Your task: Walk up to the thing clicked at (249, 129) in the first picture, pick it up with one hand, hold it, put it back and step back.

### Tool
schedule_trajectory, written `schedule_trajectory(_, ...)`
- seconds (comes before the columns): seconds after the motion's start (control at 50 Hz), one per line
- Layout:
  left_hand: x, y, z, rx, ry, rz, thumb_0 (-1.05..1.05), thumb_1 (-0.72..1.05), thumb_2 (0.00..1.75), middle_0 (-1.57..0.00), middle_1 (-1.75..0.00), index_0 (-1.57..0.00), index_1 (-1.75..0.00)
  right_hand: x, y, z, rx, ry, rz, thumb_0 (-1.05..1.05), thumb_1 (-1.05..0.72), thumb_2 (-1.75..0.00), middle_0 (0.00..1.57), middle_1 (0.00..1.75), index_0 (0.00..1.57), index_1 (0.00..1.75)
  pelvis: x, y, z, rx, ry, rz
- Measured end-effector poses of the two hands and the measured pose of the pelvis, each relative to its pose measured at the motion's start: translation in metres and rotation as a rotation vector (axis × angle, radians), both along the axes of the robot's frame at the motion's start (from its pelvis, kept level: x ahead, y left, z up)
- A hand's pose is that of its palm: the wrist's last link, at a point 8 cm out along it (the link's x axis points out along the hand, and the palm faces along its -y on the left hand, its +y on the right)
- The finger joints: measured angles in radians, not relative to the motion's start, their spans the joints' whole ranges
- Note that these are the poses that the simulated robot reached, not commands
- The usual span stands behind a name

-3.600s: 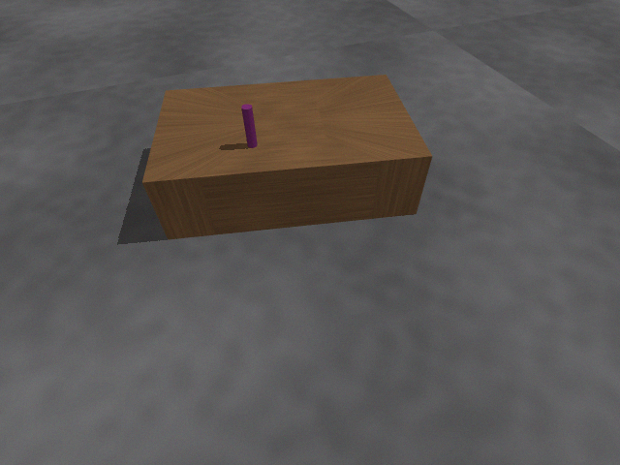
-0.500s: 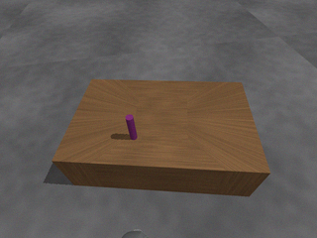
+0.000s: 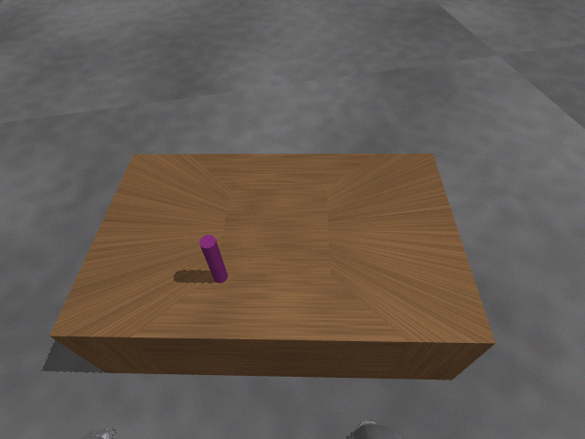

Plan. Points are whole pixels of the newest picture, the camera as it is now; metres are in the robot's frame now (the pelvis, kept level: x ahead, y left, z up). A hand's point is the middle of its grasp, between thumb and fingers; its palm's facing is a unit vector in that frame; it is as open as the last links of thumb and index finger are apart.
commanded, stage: walk up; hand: left
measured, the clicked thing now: (214, 260) +0.59 +0.24 -0.33
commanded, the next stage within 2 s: stand in 1.38 s
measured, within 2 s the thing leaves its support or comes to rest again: neither
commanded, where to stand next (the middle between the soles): +0.09 +0.02 m, yaw +0 degrees
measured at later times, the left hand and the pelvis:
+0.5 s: hand out of the picture +0.10 +0.26 -0.13, palm faces +0.02 -0.94 -0.33, open 7.4 cm; pelvis +0.02 +0.01 +0.03, yaw +1 degrees
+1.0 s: hand out of the picture +0.11 +0.26 -0.12, palm faces +0.04 -0.94 -0.33, open 7.4 cm; pelvis +0.04 +0.01 +0.03, yaw +1 degrees
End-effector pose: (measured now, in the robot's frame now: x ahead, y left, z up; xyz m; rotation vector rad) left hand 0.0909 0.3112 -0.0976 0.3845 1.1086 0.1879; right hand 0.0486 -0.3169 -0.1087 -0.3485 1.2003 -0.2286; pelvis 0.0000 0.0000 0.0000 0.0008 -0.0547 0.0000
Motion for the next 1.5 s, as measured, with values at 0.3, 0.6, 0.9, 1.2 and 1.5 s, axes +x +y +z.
schedule_trajectory(0.3,0.018,-0.014,0.005,-0.060,0.012,0.041,0.01,0.90,0.90,-0.20,-0.30,-0.20,-0.30,0.018,0.022,0.003,0.056,0.060,0.027,0.01,-0.90,-0.90,0.21,0.30,0.20,0.30,0.011,0.003,0.017,0.016,0.013,0.013)
schedule_trajectory(0.6,0.001,-0.002,0.010,-0.061,0.095,0.115,0.01,0.90,0.90,-0.20,-0.30,-0.20,-0.30,0.061,0.022,0.021,0.036,0.028,0.038,0.01,-0.90,-0.90,0.21,0.30,0.20,0.30,0.025,0.006,0.030,0.005,0.011,0.022)
schedule_trajectory(0.9,0.004,-0.005,0.012,-0.064,0.106,0.129,0.01,0.90,0.90,-0.20,-0.30,-0.20,-0.30,0.084,0.032,0.021,0.063,0.006,0.041,0.01,-0.91,-0.90,0.21,0.30,0.20,0.30,0.035,0.008,0.033,0.003,0.013,0.025)
schedule_trajectory(1.2,0.023,-0.006,0.014,-0.062,0.090,0.110,0.01,0.90,0.90,-0.20,-0.30,-0.20,-0.30,0.071,0.032,0.018,0.062,0.049,0.012,0.01,-0.91,-0.90,0.21,0.30,0.20,0.30,0.042,0.009,0.034,0.002,0.017,0.026)
schedule_trajectory(1.5,0.032,-0.007,0.015,-0.056,0.080,0.093,0.01,0.90,0.90,-0.20,-0.30,-0.20,-0.30,0.075,0.031,0.020,0.060,0.033,0.013,0.01,-0.91,-0.90,0.21,0.30,0.20,0.30,0.047,0.007,0.034,0.005,0.015,0.025)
